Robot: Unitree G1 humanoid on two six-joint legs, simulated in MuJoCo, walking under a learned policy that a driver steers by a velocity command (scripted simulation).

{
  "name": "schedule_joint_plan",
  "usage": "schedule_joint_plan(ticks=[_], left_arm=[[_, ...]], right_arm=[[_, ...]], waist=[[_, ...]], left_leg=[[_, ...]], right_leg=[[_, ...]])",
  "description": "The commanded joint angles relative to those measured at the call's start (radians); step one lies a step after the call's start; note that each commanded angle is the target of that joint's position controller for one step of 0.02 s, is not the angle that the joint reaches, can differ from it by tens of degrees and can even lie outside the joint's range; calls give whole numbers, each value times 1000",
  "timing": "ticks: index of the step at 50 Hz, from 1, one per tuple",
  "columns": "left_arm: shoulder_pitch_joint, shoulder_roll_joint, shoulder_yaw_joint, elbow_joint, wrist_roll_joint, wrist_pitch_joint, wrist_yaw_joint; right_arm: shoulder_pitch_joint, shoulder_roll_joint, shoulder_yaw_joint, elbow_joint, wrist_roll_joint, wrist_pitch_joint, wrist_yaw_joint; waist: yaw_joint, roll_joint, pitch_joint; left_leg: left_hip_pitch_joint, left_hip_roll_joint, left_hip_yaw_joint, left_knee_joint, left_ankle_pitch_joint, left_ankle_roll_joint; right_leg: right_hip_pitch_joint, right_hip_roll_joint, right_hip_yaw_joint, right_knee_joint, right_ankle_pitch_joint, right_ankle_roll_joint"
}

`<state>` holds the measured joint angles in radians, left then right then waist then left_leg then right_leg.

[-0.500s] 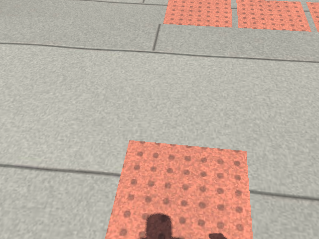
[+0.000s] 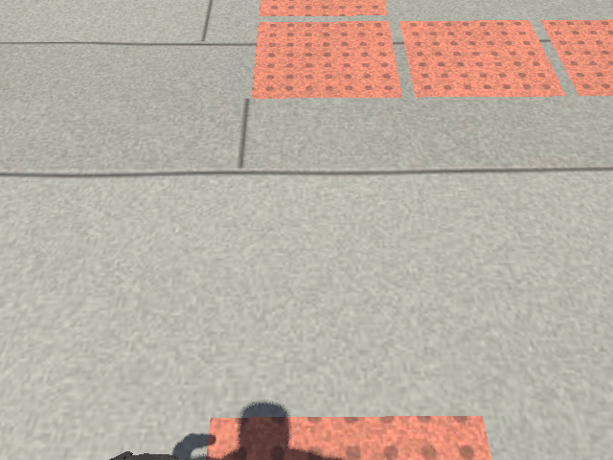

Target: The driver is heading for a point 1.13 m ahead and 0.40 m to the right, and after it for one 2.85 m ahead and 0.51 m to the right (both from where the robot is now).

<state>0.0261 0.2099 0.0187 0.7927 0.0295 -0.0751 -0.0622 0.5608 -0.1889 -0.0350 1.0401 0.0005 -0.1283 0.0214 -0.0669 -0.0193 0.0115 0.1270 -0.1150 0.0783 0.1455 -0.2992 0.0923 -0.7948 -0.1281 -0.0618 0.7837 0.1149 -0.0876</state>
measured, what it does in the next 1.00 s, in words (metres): walks ahead, turning right: right foot, then left foot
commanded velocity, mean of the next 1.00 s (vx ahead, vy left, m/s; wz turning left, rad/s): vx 1.00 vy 0.00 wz -0.47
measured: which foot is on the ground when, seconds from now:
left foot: down 0.00-0.16, up 0.18-0.56, down 0.58-1.00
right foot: up 0.00-0.12, down 0.14-0.60, up 0.62-1.00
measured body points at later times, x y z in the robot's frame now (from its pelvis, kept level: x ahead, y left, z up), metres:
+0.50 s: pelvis +0.49 -0.01 +0.00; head +0.52 -0.01 +0.45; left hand +0.38 +0.24 -0.13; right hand +0.74 -0.22 -0.07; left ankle +0.72 +0.14 -0.68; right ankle +0.32 -0.08 -0.73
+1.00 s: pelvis +0.94 -0.06 -0.02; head +0.96 -0.08 +0.43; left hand +1.27 +0.02 -0.08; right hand +0.75 -0.25 -0.16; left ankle +0.77 +0.11 -0.73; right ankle +1.09 -0.19 -0.70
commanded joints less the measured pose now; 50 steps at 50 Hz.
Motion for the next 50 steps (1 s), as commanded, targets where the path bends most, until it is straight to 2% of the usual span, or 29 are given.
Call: schedule_joint_plan(ticks=[1, 4, 6, 7, 8, 9, 10, 11, 12, 14, 16, 18, 20, 23, 26, 27, 28, 29, 30, 31, 32, 33, 34, 36, 38, 42, 46, 48, 50], left_arm=[[-136, 35, -8, -80, -13, -10, -3], [-81, 87, 8, -76, -8, -12, 17], [223, 158, 40, 7, -11, -12, 43], [419, 200, 62, 65, 2, -9, 61], [529, 285, 88, 82, 31, -5, 77], [490, 286, 96, 88, 32, -5, 55], [397, 216, 90, 89, 13, -10, 42], [345, 153, 76, 97, 6, -21, 37], [314, 105, 65, 109, 14, -28, 36], [315, 60, 44, 140, 6, -41, 46], [352, 70, 41, 167, -20, -57, 48], [388, 99, 43, 167, -27, -65, 46], [392, 113, 46, 158, -31, -70, 45], [443, 174, 59, 157, -43, -76, 45], [465, 214, 65, 158, -37, -66, 50], [467, 242, 71, 157, -28, -59, 55], [445, 272, 78, 152, -17, -49, 59], [406, 268, 81, 137, -11, -44, 60], [409, 135, 55, 93, 0, -46, 59], [549, 33, 33, 33, -88, -47, 54], [452, 124, 42, 49, -64, -31, 68], [362, 140, 48, 45, -49, -21, 62], [327, 125, 47, 41, -38, -13, 52], [301, 74, 42, 16, -7, 20, 28], [231, 45, 36, -28, -3, 48, 14], [76, 55, 19, -116, -5, 59, -12], [-53, 83, 9, -161, -7, 55, -34], [-21, 114, 17, -146, -10, 51, -30], [164, 165, 36, -102, -12, 52, -13]], right_arm=[[-9, -136, -11, -55, 7, -26, -13], [6, -200, -16, -43, -17, -8, -32], [-29, -245, -29, -39, -45, 22, -52], [-81, -243, -32, -53, -46, 30, -53], [-63, -122, -8, -93, -30, 23, -35], [27, -63, 3, -118, 30, 1, -14], [-115, -141, -9, -148, 20, -3, -27], [-208, -143, -9, -174, 14, -7, -24], [-239, -119, -4, -180, 1, -3, -19], [-217, -66, 9, -192, -37, 29, 6], [-296, -53, 16, -231, -56, 47, 22], [-446, -76, 22, -302, -63, 46, 30], [-559, -80, 33, -351, -54, 37, 39], [-641, -88, 40, -374, -28, 31, 44], [-637, -155, 21, -390, -31, 31, 17], [-550, -191, 7, -370, -32, 27, 5], [-379, -230, -12, -323, -28, 23, -10], [-183, -276, -33, -274, -34, 21, -30], [3, -360, -56, -255, -65, 22, -51], [-100, -404, -67, -273, -89, 26, -35], [-206, -294, -62, -295, -74, 33, -23], [-269, -201, -41, -296, -63, 28, -19], [-275, -170, -35, -275, -66, 26, -17], [-236, -127, -22, -223, -50, 15, -19], [-210, -93, -16, -181, -18, 1, -11], [-232, -111, -18, -171, -21, -21, -5], [-172, -180, -24, -152, -21, -17, -26], [-141, -234, -33, -161, -18, 0, -43], [-168, -302, -51, -179, -25, 33, -62]], waist=[[26, 30, 169], [74, 113, 51], [222, 163, -118], [316, 147, -198], [290, -29, -303], [184, -257, -410], [180, -97, -254], [161, -3, -128], [119, 75, -55], [39, 34, 4], [26, 7, 79], [45, 19, 140], [59, 25, 167], [98, 9, 138], [88, -33, 60], [48, -65, -13], [-35, -77, -112], [-132, -69, -207], [-157, 93, -368], [-6, 436, -497], [-8, 250, -341], [-8, 127, -186], [7, 50, -112], [53, 93, -45], [71, 101, 2], [98, 95, 82], [91, 47, 146], [119, 80, 94], [231, 128, -14]], left_leg=[[-200, 250, -69, -175, 655, 60], [48, 290, -40, 49, 1246, 31], [55, 317, -35, 446, 1357, 30], [-97, 288, -19, 729, 1166, 35], [-427, 174, -18, 1132, 549, 37], [-760, 18, -146, 1409, -146, 19], [-872, 108, -184, 1386, -39, 53], [-874, 146, -171, 1321, 38, 56], [-834, 180, -173, 1256, 55, 54], [-756, 220, -174, 1173, 55, 27], [-811, 263, -140, 1095, 62, -9], [-861, 274, -83, 938, 165, -47], [-765, 253, -52, 691, 321, -69], [-573, 177, -2, 489, 485, -65], [-535, 128, -19, 382, 394, -41], [-437, 102, -32, 374, 312, -29], [-256, 90, -41, 374, 232, -22], [-17, 163, -81, 403, 177, -22], [197, 423, -346, 427, -158, -32], [341, 634, -916, 155, -383, 59], [212, 571, -842, 105, -488, 50], [62, 523, -633, 117, -351, 38], [-55, 489, -496, 105, -152, 28], [-184, 437, -293, 83, 28, 1], [-209, 399, -143, 57, 161, -36], [-282, 342, 87, -7, 389, -56], [-208, 314, 230, -22, 747, -92], [-107, 332, 253, 101, 1162, -106], [-71, 375, 237, 368, 1400, -99]], right_leg=[[215, 71, -80, -182, 99, -26], [307, 183, -115, -235, -73, -61], [597, 220, -75, -251, -211, -96], [834, 159, -22, -270, -264, -122], [1110, -95, 289, -235, -568, -178], [1283, -277, 864, -437, -722, -294], [1175, -209, 772, -506, -708, -242], [1009, -184, 617, -532, -589, -218], [866, -146, 517, -561, -501, -189], [672, -82, 389, -614, -472, -148], [593, -47, 332, -673, -433, -150], [539, -8, 278, -731, -318, -167], [474, 41, 212, -744, -150, -154], [522, 33, 205, -784, 84, -134], [782, 4, 221, -622, 413, -104], [829, -3, 228, -486, 538, -85], [803, 10, 225, -272, 550, -70], [652, 53, 219, -12, 386, -60], [468, 113, 189, 362, -121, -69], [169, 215, 169, 644, -577, -46], [65, 131, 164, 685, -479, -64], [47, 88, 145, 633, -387, -57], [79, 58, 140, 593, -362, -49], [116, 14, 133, 553, -355, -37], [65, -10, 115, 538, -325, -34], [48, 3, 34, 365, -119, -33], [157, 77, -108, 45, -33, -83], [259, 155, -167, -6, -68, -111], [460, 211, -163, -21, -172, -141]])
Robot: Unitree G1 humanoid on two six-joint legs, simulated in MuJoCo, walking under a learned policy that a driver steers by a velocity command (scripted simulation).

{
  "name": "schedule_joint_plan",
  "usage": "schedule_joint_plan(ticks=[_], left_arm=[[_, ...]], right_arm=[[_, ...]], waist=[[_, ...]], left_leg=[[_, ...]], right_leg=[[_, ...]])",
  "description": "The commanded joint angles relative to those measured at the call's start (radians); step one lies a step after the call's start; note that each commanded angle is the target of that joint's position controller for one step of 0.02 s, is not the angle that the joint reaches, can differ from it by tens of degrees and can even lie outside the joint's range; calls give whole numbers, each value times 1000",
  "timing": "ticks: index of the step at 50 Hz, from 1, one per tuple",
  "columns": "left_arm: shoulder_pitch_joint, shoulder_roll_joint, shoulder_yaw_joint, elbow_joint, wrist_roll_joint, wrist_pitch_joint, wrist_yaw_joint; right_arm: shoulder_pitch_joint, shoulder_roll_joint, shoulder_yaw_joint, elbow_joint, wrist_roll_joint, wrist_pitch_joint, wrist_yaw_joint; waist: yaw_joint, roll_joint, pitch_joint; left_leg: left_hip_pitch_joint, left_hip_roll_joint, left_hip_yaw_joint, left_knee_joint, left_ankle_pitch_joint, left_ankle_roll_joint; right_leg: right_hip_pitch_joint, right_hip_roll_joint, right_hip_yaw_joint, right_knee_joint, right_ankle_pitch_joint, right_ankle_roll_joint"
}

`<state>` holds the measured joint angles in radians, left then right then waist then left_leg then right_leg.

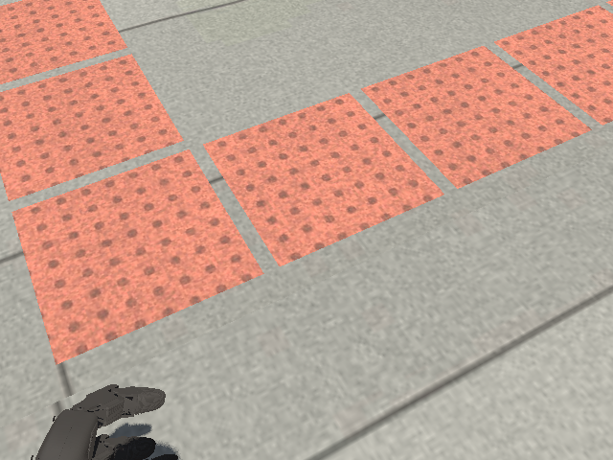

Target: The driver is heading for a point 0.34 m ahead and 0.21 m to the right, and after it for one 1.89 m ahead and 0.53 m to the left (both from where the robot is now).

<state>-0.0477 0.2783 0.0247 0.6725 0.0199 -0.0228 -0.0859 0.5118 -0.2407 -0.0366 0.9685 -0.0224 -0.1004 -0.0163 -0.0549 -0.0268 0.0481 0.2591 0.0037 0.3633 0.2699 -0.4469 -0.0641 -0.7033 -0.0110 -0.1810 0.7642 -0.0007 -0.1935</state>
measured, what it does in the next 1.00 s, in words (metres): walks ahead: right foot, then left foot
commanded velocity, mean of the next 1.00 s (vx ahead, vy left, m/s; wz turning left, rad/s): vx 0.99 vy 0.00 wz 0.15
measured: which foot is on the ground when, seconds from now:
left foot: down 0.00-0.04, up 0.06-0.48, down 0.50-1.00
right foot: up 0.00-0.04, down 0.06-0.52, up 0.54-1.00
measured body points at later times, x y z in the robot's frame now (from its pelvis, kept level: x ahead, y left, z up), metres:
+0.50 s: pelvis +0.47 -0.02 +0.00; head +0.50 -0.03 +0.44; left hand +0.50 +0.28 -0.12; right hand +0.64 -0.29 -0.09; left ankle +0.66 +0.01 -0.71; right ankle +0.20 -0.01 -0.69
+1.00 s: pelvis +0.94 -0.09 -0.03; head +0.96 -0.08 +0.42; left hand +1.23 +0.14 -0.03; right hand +0.87 -0.41 -0.13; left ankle +0.66 +0.01 -0.71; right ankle +1.17 -0.22 -0.72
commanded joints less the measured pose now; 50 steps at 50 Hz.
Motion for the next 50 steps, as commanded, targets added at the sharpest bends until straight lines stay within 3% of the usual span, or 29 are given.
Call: schedule_joint_plan(ticks=[1, 2, 3, 4, 5, 6, 7, 10, 13, 16, 19, 22, 24, 25, 26, 27, 28, 29, 30, 31, 34, 37, 39, 41, 42, 43, 45, 47, 50], left_arm=[[428, 138, 54, 69, -2, 0, 25], [601, 178, 85, 132, -5, -4, 46], [519, 232, 115, 136, -31, 8, 69], [437, 333, 121, 88, 3, 18, 62], [472, 321, 128, 61, 13, 23, 74], [451, 246, 115, 80, 9, 15, 86], [422, 208, 103, 93, 1, 2, 92], [367, 153, 77, 80, -15, -43, 95], [405, 131, 66, 103, -16, -77, 87], [500, 122, 61, 130, -37, -100, 67], [561, 148, 56, 161, -21, -104, 75], [543, 219, 62, 168, 2, -99, 100], [480, 244, 68, 155, 37, -76, 125], [382, 254, 68, 129, 43, -62, 136], [385, 156, 44, 83, 30, -64, 128], [493, 92, 24, 55, 0, -80, 95], [376, 128, 14, 31, 14, -92, 101], [291, 149, 10, 7, 14, -106, 98], [267, 141, 2, -6, 23, -111, 95], [247, 134, -2, -26, 37, -97, 96], [236, 119, -14, -61, 51, -34, 97], [62, 105, -29, -136, 35, -34, 72], [51, 61, -40, -129, 31, -31, 54], [83, 107, -15, -98, 27, -45, 53], [19, 140, 1, -118, 31, -61, 58], [-99, 177, 15, -145, 37, -73, 60], [-272, 148, 6, -198, 44, -92, 62], [-289, 103, -11, -233, 28, -111, 48], [-11, 67, -7, -130, 15, -109, 51]], right_arm=[[-170, -271, -58, -130, -7, 22, -25], [-203, -266, -62, -148, -13, 36, -15], [-238, -174, -47, -176, -16, 35, 4], [-154, -104, -24, -290, -13, 13, 6], [-226, -132, -13, -333, -5, -20, 8], [-269, -161, -13, -323, -7, -35, 9], [-299, -157, -12, -326, -16, -31, 10], [-278, -131, -1, -314, -55, 35, 14], [-392, -68, 27, -361, -40, 44, 38], [-510, -50, 37, -381, -6, 38, 53], [-608, -88, 25, -400, 4, 40, 57], [-550, -144, 2, -390, -5, 36, 61], [-259, -213, -30, -305, 12, 44, 51], [-1, -236, -48, -230, 14, 50, 44], [129, -306, -74, -198, 8, 61, 32], [49, -327, -82, -206, 8, 65, 49], [-69, -271, -81, -247, 16, 67, 54], [-77, -250, -77, -240, 23, 63, 53], [-90, -222, -72, -228, 19, 58, 53], [-100, -199, -61, -219, 21, 51, 46], [-100, -205, -53, -204, 37, 25, 46], [-86, -231, -63, -214, 39, 19, 43], [-67, -236, -69, -211, 49, 24, 46], [-29, -237, -68, -215, 33, 32, 42], [57, -223, -73, -184, 29, 33, 27], [149, -262, -83, -152, 22, 40, 14], [232, -272, -95, -127, 5, 46, -5], [134, -222, -86, -136, -7, 38, -16], [12, -216, -79, -147, 35, 24, -13]], waist=[[307, 144, -135], [363, 97, -207], [280, -135, -109], [118, -193, -215], [176, -78, -291], [145, 69, -127], [89, 123, -49], [3, 151, 15], [34, 106, 54], [129, 45, 52], [177, 34, 73], [118, -47, -15], [-35, -105, -161], [-179, -92, -237], [-185, 88, -333], [-36, 336, -413], [-61, 139, -323], [-54, 35, -228], [-13, -49, -143], [29, -66, -69], [88, 9, 21], [42, 49, 68], [17, 89, 14], [-3, 82, -65], [-49, 85, -56], [-114, 47, -36], [-205, 103, 15], [-177, 88, 51], [-66, 61, -47]], left_leg=[[-258, 282, -77, 484, 1557, 79], [-406, 251, -98, 808, 1283, 93], [-707, 38, -116, 1200, 238, 71], [-1050, -32, -283, 1443, -68, 27], [-1176, -11, -434, 1424, -20, 28], [-1192, 48, -453, 1304, 33, 35], [-1121, 82, -455, 1191, 61, 32], [-929, 139, -444, 1007, 45, -13], [-859, 159, -361, 702, 284, 0], [-762, 116, -288, 438, 627, 78], [-849, 71, -251, 293, 636, 140], [-732, -60, -212, 240, 497, 181], [-488, -126, -235, 298, 357, 214], [-253, -80, -289, 276, 334, 250], [-6, 110, -574, 309, 96, 334], [220, 302, -1212, 119, 29, 495], [152, 280, -1196, 58, 68, 490], [12, 264, -1080, 35, 111, 465], [-153, 222, -996, 7, 165, 424], [-298, 173, -925, -17, 207, 395], [-528, 86, -828, -93, 231, 381], [-661, 18, -752, -151, 358, 361], [-668, -8, -700, -106, 575, 319], [-527, 17, -716, 13, 746, 312], [-300, 58, -790, 103, 731, 311], [-99, 76, -839, 150, 673, 326], [115, 110, -940, 187, 666, 349], [-90, 42, -900, 205, 510, 292], [-450, -67, -806, 387, 383, 198]], right_leg=[[559, 108, -6, -12, -112, -66], [803, 115, 76, -99, -176, -92], [882, 17, 277, -164, -208, -123], [1094, -166, 764, -229, -26, -295], [1127, -254, 1002, -460, -325, -349], [966, -247, 976, -545, -408, -291], [802, -204, 890, -551, -347, -243], [476, -83, 678, -561, -168, -192], [364, -6, 488, -616, -11, -134], [433, 7, 375, -660, 207, -35], [696, -48, 323, -691, 382, 20], [860, -102, 228, -555, 882, 84], [863, -128, 182, -201, 1117, 118], [716, -117, 135, 135, 1027, 140], [429, -15, 107, 580, 426, 153], [23, 170, 199, 826, -470, 202], [-96, 91, 295, 833, -360, 172], [-86, 36, 314, 776, -304, 167], [-39, -6, 299, 667, -276, 157], [0, -36, 301, 576, -278, 165], [70, -80, 269, 327, -325, 203], [169, -64, 200, 41, -51, 235], [280, -33, 162, 30, 129, 224], [249, -26, 178, 145, 218, 202], [50, -65, 289, 124, 228, 188], [-180, -44, 282, 46, 156, 176], [-415, -39, 303, -6, 35, 184], [-195, -37, 297, -213, 256, 199], [496, 14, 276, -338, 530, 219]])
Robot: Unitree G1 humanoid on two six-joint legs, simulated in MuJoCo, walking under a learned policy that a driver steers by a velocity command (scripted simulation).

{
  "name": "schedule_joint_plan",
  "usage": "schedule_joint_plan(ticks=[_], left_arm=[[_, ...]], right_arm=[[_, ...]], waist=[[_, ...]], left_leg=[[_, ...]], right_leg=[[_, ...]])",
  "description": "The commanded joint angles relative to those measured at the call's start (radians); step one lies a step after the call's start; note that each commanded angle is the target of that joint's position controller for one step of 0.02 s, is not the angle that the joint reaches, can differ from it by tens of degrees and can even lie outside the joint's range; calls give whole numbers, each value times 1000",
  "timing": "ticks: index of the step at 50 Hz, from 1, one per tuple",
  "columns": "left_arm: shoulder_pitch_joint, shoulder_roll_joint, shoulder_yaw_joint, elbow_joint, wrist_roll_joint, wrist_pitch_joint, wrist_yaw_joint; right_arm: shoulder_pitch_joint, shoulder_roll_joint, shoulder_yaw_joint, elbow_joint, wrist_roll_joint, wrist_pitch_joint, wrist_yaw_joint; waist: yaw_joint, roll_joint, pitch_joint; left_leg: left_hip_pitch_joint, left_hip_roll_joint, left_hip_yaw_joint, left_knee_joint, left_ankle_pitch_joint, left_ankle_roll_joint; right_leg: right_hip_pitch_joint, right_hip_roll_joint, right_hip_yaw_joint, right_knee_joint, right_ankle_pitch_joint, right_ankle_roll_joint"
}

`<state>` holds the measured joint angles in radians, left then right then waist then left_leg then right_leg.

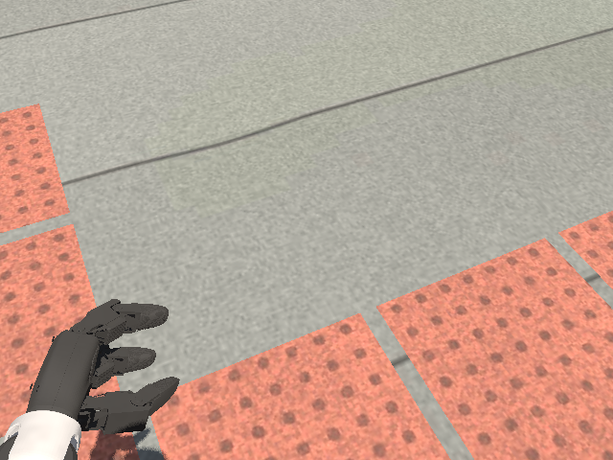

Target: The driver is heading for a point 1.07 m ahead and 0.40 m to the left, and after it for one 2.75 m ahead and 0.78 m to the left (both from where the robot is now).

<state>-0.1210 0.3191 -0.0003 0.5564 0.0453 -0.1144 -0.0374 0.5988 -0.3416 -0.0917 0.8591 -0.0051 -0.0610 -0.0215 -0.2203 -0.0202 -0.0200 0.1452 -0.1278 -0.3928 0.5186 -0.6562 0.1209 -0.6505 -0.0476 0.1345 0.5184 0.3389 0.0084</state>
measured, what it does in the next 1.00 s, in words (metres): goes down, turning left: right foot 0.17 m lower, then left foot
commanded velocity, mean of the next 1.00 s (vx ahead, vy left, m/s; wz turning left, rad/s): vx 0.35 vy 0.00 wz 0.85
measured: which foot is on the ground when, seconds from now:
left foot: down 0.00-0.08, up 0.10-0.46, down 0.48-0.82, up 0.84-1.00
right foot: up 0.00-0.06, down 0.08-0.48, up 0.50-0.82, down 0.84-1.00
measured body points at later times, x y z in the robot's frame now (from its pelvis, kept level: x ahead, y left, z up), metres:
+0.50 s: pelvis +0.32 -0.09 -0.14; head +0.34 -0.06 +0.31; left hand +0.26 +0.22 -0.26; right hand +0.63 -0.23 -0.20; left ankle +0.38 +0.01 -0.86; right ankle +0.22 -0.19 -0.82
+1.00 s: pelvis +0.49 -0.09 -0.11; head +0.51 -0.11 +0.34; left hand +0.28 +0.11 -0.22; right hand +0.80 -0.11 -0.21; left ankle +0.40 +0.06 -0.77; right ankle +0.54 -0.19 -0.86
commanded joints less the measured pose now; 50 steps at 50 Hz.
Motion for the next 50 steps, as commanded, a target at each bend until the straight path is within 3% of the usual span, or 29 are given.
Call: schedule_joint_plan(ticks=[1, 3, 4, 5, 6, 7, 8, 9, 10, 11, 12, 14, 17, 19, 22, 23, 24, 25, 26, 27, 29, 33, 37, 41, 42, 43, 44, 46, 50], left_arm=[[221, 39, 29, 44, -12, -14, 15], [594, 96, 70, 175, -17, -3, 45], [647, 99, 81, 195, -69, -21, 32], [636, 125, 66, 172, -27, -26, 19], [586, 163, 86, 199, 7, -23, 11], [537, 125, 87, 190, 9, 5, 2], [490, 181, 105, 194, -3, 23, -1], [391, 210, 114, 182, -5, 26, 4], [327, 87, 81, 163, -32, 17, 20], [287, 60, 70, 192, -42, 9, 26], [192, 72, 72, 202, -58, 12, 34], [186, 59, 66, 218, -22, 3, 64], [203, 90, 73, 216, -44, 21, 98], [252, 122, 87, 221, -81, 43, 110], [265, 189, 121, 182, -92, 69, 115], [243, 193, 129, 159, -92, 70, 108], [214, 170, 125, 145, -94, 71, 90], [299, 26, 87, 127, -32, 61, 62], [369, 50, 75, 87, -23, 43, 40], [301, 131, 87, 76, -43, 42, 33], [265, 125, 98, 75, -35, 68, 41], [222, 41, 82, 80, -33, 96, 36], [224, 37, 79, 81, -61, 95, 16], [403, 31, 97, 127, -58, 59, 4], [513, 92, 112, 154, -40, 46, 7], [478, 213, 129, 133, -1, 31, -3], [399, 199, 128, 125, 49, 53, 13], [369, 139, 114, 136, 6, 61, 16], [456, 91, 97, 202, -24, 40, 12]], right_arm=[[-102, -104, -19, -27, 13, -9, -21], [-191, -129, -23, -24, 5, 18, -43], [-160, 41, 26, -35, 49, 42, -43], [-74, 101, 52, -56, 33, 29, -29], [141, 87, 42, -93, 67, 19, -14], [115, 58, 47, -103, 66, 16, -21], [19, 26, 45, -174, 85, 18, -23], [-32, -16, 33, -196, 82, 36, -31], [-164, -108, 0, -198, 56, 64, -38], [-205, -98, -4, -208, 42, 92, -41], [-234, -64, -3, -242, 40, 98, -39], [-334, -13, -4, -286, 21, 73, -25], [-341, 41, 9, -297, 30, 54, 29], [-420, 38, 9, -321, 21, 74, 60], [-369, -22, -11, -319, 19, 99, 80], [-269, -69, -32, -296, 22, 101, 74], [-149, -112, -56, -260, 28, 92, 54], [-216, -190, -64, -279, 39, 83, 27], [-275, -242, -58, -350, -29, 68, 25], [-354, -219, -62, -384, -35, 69, 30], [-489, -133, -38, -405, 28, 77, 26], [-497, -157, -58, -400, 19, 106, -12], [-461, -150, -50, -385, 32, 105, -24], [-428, -50, -10, -361, 16, 79, -8], [-421, 48, 17, -363, 19, 68, -12], [-408, 69, 28, -423, 51, 42, -9], [-527, -19, 15, -426, -52, 42, 17], [-469, -54, -1, -362, -57, 37, 40], [-419, -32, 5, -310, -49, 45, 78]], waist=[[174, 52, -13], [388, -1, -115], [383, -24, -106], [340, -177, -183], [193, -473, -296], [189, -380, -346], [168, -277, -383], [135, -174, -351], [160, -1, -179], [142, 27, -66], [89, -21, 64], [122, -110, 63], [139, -114, -18], [168, -62, -21], [131, -61, -45], [85, -56, -81], [15, 52, -103], [129, 340, -76], [182, 341, -310], [156, 151, -307], [260, -25, -95], [263, 36, -106], [233, 163, -173], [315, 178, -126], [338, -13, -103], [263, -214, 14], [281, -109, 146], [227, -33, 148], [235, -124, 75]], left_leg=[[-337, 35, -29, 327, 528, 1], [-379, -46, 90, 840, 402, -41], [-665, -48, 77, 1148, -134, -152], [-883, -5, 80, 1304, -285, -154], [-1042, 33, 107, 1422, -205, -203], [-1100, 130, 195, 1444, -127, -218], [-1115, 140, 260, 1492, 16, -223], [-1077, 188, 293, 1580, 117, -205], [-1092, 228, 263, 1407, 202, -157], [-1034, 260, 253, 1323, 203, -143], [-926, 280, 256, 1000, 302, -147], [-732, 214, 340, 674, 588, -159], [-626, 166, 409, 370, 767, -140], [-642, 139, 462, 289, 724, -104], [-516, 83, 510, 222, 539, -26], [-372, 72, 487, 169, 508, 18], [-190, 59, 443, -24, 658, 81], [-16, 231, 166, 14, 1299, 202], [108, 464, -293, -49, 1254, 429], [-4, 457, -305, -134, 1008, 391], [-290, 334, -150, -194, 742, 235], [-497, 192, -19, -166, 754, 151], [-568, 180, -65, -206, 106, 99], [-743, 149, 8, -5, -90, 20], [-871, 36, 144, 366, -29, -48], [-1129, -4, 153, 544, 77, -44], [-1200, 21, 137, 621, 223, -46], [-1117, 41, 118, 602, 407, -68], [-958, 39, 201, 619, 526, -97]], right_leg=[[554, 21, -15, -148, 269, 26], [841, -77, 0, -376, 552, 45], [1052, -235, 112, -208, 494, 17], [1200, -286, 47, 216, 1010, 90], [1303, -400, 188, 285, 1346, -24], [1229, -367, 192, 226, 1170, -41], [1094, -452, 385, 48, 492, -209], [890, -531, 519, -78, 163, -325], [691, -518, 397, -153, 91, -299], [522, -461, 255, -160, 90, -243], [328, -336, 39, -228, 64, -157], [211, -157, -193, -229, 129, -107], [347, -154, -274, -169, 238, -87], [468, -184, -290, -121, 314, -45], [504, -207, -318, 73, 567, -1], [439, -205, -318, 225, 564, 8], [322, -138, -331, 515, 230, 26], [13, 50, -325, 844, -905, 63], [-148, 136, -43, 1072, -1046, 90], [-137, 107, 56, 1009, -942, 56], [-94, 59, 21, 773, -837, 41], [150, 103, -35, 402, -727, 78], [313, 114, -64, 230, -641, 66], [591, 67, -88, 47, -682, 3], [668, -119, 195, -126, -946, -53], [650, -309, 708, -358, -1302, -178], [527, -364, 791, -435, -1411, -173], [488, -246, 487, -361, -1144, -96], [482, -120, 211, -371, -910, -102]])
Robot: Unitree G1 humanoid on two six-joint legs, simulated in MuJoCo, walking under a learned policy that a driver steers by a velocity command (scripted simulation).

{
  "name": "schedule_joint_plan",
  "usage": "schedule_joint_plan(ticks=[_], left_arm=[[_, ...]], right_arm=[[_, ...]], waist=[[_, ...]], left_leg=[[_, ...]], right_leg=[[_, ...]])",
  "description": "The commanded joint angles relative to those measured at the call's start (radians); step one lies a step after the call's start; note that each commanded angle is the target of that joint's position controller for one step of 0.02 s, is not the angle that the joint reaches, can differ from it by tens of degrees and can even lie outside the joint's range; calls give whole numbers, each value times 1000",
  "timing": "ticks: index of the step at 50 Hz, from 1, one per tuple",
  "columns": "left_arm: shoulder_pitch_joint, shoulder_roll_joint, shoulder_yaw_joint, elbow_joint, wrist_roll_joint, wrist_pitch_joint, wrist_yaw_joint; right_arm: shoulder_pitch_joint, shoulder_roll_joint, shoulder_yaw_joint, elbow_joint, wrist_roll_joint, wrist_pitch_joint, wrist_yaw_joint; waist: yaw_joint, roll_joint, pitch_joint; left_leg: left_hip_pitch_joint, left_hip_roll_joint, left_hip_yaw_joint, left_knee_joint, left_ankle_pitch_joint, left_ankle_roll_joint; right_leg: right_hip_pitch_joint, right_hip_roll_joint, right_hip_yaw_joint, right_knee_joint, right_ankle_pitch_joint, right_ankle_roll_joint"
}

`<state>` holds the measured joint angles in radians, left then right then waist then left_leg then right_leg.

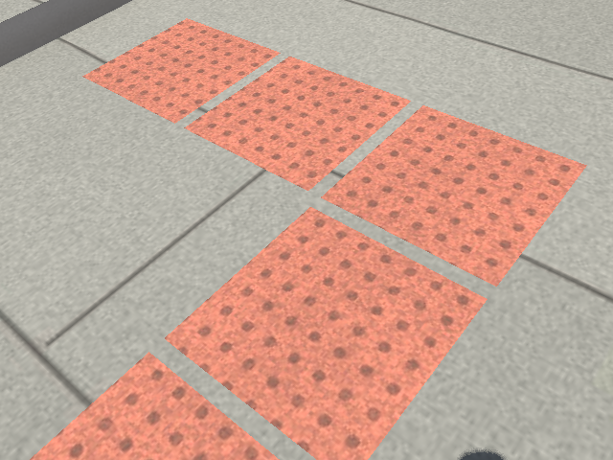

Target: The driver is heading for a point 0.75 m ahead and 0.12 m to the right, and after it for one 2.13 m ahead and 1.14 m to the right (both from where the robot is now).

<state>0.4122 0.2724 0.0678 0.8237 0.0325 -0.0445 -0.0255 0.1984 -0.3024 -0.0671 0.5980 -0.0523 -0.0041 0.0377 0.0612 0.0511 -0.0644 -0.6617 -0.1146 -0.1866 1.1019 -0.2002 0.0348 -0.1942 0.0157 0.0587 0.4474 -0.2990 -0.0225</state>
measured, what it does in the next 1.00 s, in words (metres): walks ahead, turning right: left foot, then right foot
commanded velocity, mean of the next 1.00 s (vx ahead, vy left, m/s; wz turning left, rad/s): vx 0.94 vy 0.00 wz -0.24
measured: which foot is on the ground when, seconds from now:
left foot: up 0.00-0.30, down 0.32-0.74, up 0.76-1.00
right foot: down 0.00-0.34, up 0.36-0.74, down 0.76-1.00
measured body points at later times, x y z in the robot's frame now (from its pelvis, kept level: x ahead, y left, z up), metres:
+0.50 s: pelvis +0.35 +0.05 -0.01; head +0.35 +0.05 +0.44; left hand +0.39 +0.32 -0.14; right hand +0.43 -0.21 -0.13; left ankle +0.29 +0.13 -0.74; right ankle +0.32 -0.09 -0.65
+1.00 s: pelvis +0.83 +0.01 -0.01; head +0.85 +0.01 +0.44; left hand +0.87 +0.30 -0.14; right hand +0.99 -0.26 -0.07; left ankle +0.99 +0.17 -0.67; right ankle +0.77 +0.00 -0.74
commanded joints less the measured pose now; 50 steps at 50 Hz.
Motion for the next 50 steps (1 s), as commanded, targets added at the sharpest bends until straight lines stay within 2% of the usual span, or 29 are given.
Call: schedule_joint_plan(ticks=[1, 5, 10, 12, 13, 14, 15, 16, 17, 18, 19, 20, 23, 25, 27, 29, 31, 34, 35, 37, 38, 39, 40, 41, 43, 45, 46, 48, 50], left_arm=[[-39, 132, 29, -48, -15, -34, -3], [96, 119, 25, 7, -21, -39, 3], [228, 128, 15, 76, -4, -38, 21], [239, 140, 12, 109, -2, -34, 29], [209, 145, 8, 114, -5, -31, 31], [210, 161, 8, 124, -12, -32, 34], [177, 181, 8, 126, -19, -31, 38], [105, 186, 7, 102, -23, -38, 36], [121, 41, -26, 33, -40, -49, 23], [73, 102, -8, 15, -34, -60, 20], [-57, 144, 8, -16, -24, -57, 19], [-90, 111, -5, -31, -22, -63, 10], [-33, 43, -20, -7, 11, -20, -18], [-121, 30, -24, -40, 14, 0, -30], [-243, 24, -30, -90, -4, -1, -32], [-299, 23, -39, -119, -16, -12, -42], [-360, 12, -47, -131, -18, -16, -58], [-345, 43, -44, -113, -16, -13, -52], [-306, 66, -40, -103, -13, -8, -46], [6, 148, -8, -20, -13, -2, -32], [196, 196, 19, 30, -10, 2, -19], [184, 253, 41, 46, -8, 16, 1], [95, 356, 70, 5, -2, 28, 3], [55, 299, 71, -25, -17, 27, 6], [3, 207, 50, 1, -17, 17, 13], [-36, 165, 29, 0, -21, -4, 22], [-42, 167, 26, -6, -27, -15, 19], [-56, 196, 33, -20, -30, -34, 15], [-52, 200, 41, -28, -31, -41, 12]], right_arm=[[-49, -69, -16, -53, 2, -11, 19], [-197, -66, 1, -75, 3, -18, 19], [-389, -19, 37, -126, 14, -37, 37], [-382, -19, 41, -130, 11, -42, 32], [-328, -20, 42, -116, 10, -43, 22], [-234, -35, 33, -88, 8, -45, 8], [-24, -63, 16, -23, 10, -48, -9], [211, -122, -9, 49, 2, -54, -29], [332, -238, -38, 76, -28, -60, -43], [344, -222, -33, 80, 1, -58, -40], [252, -183, -25, 114, 5, -55, -41], [199, -134, -14, 118, 11, -60, -38], [133, -51, 13, 145, 25, -80, -38], [153, -49, 13, 177, 40, -100, -35], [159, -52, 13, 191, 33, -116, -26], [138, -54, 16, 197, 34, -133, -24], [181, -61, 21, 224, 56, -152, -26], [230, -128, 10, 246, 44, -144, -47], [240, -159, 2, 249, 29, -128, -61], [189, -205, -12, 235, -6, -83, -83], [135, -222, -18, 218, -8, -72, -86], [139, -89, 15, 198, -18, -90, -63], [194, -34, 34, 104, 41, -111, -47], [81, -96, 41, 78, 21, -134, -50], [23, -87, 51, 66, 10, -148, -42], [21, -67, 61, 53, -25, -102, -37], [20, -59, 64, 44, -29, -81, -36], [-98, -48, 76, -17, -25, -65, -28], [-214, -29, 88, -63, -1, -68, -14]], waist=[[-30, -189, 128], [36, -206, 155], [111, -211, 214], [81, -215, 206], [35, -217, 173], [-18, -226, 103], [-134, -215, -4], [-262, -186, -114], [-251, 75, -291], [-245, 91, -335], [-200, 40, -87], [-164, 16, 19], [-36, 45, 140], [-22, 31, 214], [-30, 24, 267], [-16, -4, 262], [-37, -48, 250], [-31, -5, 160], [-6, 40, 108], [153, 87, -63], [247, 59, -112], [146, -152, -87], [40, -409, -233], [83, -126, -193], [-15, 45, 34], [-91, 55, 114], [-109, 35, 132], [-97, 0, 187], [-58, -43, 205]], left_leg=[[-173, 34, 7, 17, 84, -11], [-230, 102, 123, -139, 119, -20], [-168, 132, 259, -410, 59, 15], [-83, 103, 293, -477, -21, 53], [55, 61, 325, -517, -72, 80], [250, 11, 350, -513, -94, 102], [528, -8, 333, -532, -59, 128], [865, 87, 218, -549, -86, 162], [1202, 423, -257, -621, -535, 237], [1152, 532, -651, -820, -649, 257], [1009, 460, -476, -825, -537, 229], [849, 419, -330, -851, -380, 226], [557, 306, -121, -955, -239, 191], [523, 293, -40, -1026, -142, 192], [471, 260, 101, -1074, 38, 163], [412, 224, 250, -1099, 263, 124], [405, 244, 312, -1168, 453, 96], [679, 266, 374, -1029, 1037, 36], [757, 284, 378, -906, 1249, 14], [773, 311, 374, -431, 1439, -6], [639, 286, 384, -80, 1268, -1], [304, 149, 340, 303, 129, 4], [-121, 9, 185, 637, -318, -58], [-192, 74, 80, 575, -183, -18], [-105, 165, 80, 342, -106, -6], [0, 204, 85, 233, -152, -44], [29, 220, 98, 153, -181, -61], [81, 230, 156, -57, -96, -90], [171, 215, 182, -282, 125, -102]], right_leg=[[57, -188, 272, -310, -251, -83], [195, -198, 217, -348, -130, -111], [311, -245, 162, -372, 169, -141], [353, -264, 108, -318, 466, -138], [323, -252, 50, -241, 749, -125], [276, -259, 14, -114, 1078, -116], [183, -249, -22, 98, 1207, -100], [-51, -210, -48, 374, 1023, -82], [-418, -75, -67, 794, 236, -57], [-548, 12, 36, 940, -151, -87], [-665, -59, 27, 954, -41, -98], [-645, -98, 13, 895, 24, -93], [-514, -149, 0, 774, 26, -46], [-599, -159, -22, 738, 48, -27], [-623, -137, -18, 617, 156, -31], [-496, -109, -63, 427, 336, -50], [-334, -77, -138, 301, 511, -85], [-271, 34, -231, 232, 476, -120], [-231, 74, -253, 234, 390, -132], [51, 135, -237, 240, 230, -172], [256, 101, -154, 143, 172, -212], [447, -43, 44, 240, 115, -254], [695, -277, 672, 21, -21, -493], [622, -267, 772, -149, -83, -456], [273, -211, 595, -214, -20, -362], [26, -130, 456, -232, 86, -335], [-55, -99, 407, -247, 95, -333], [-205, -46, 337, -307, 150, -329], [-264, 3, 292, -327, 222, -284]])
